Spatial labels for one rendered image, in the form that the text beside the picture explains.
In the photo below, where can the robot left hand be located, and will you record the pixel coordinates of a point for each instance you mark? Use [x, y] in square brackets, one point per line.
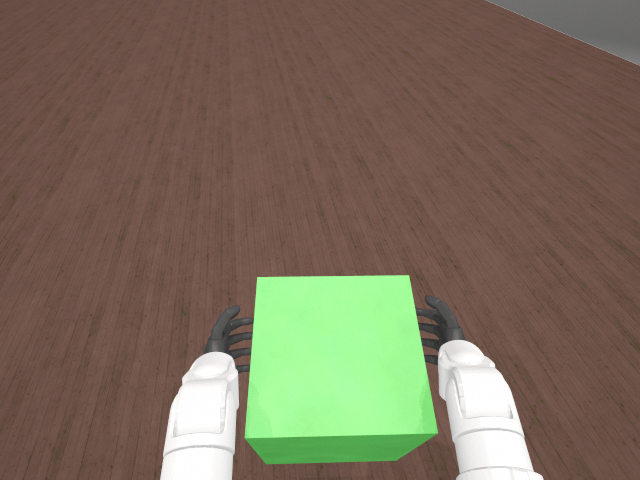
[219, 341]

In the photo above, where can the robot left forearm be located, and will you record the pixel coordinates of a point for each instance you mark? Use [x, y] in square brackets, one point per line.
[200, 438]

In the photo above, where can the robot right hand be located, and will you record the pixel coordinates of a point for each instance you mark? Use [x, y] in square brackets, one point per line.
[446, 330]

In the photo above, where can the carton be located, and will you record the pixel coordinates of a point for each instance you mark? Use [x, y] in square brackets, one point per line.
[337, 371]

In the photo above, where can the robot right forearm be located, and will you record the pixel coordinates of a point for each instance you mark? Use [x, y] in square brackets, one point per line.
[484, 422]

